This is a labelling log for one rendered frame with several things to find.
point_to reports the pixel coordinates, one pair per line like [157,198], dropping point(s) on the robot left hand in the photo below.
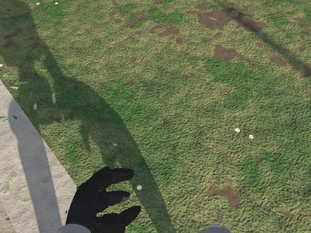
[92,198]

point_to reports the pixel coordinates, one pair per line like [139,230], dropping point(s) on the left robot forearm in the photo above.
[73,228]

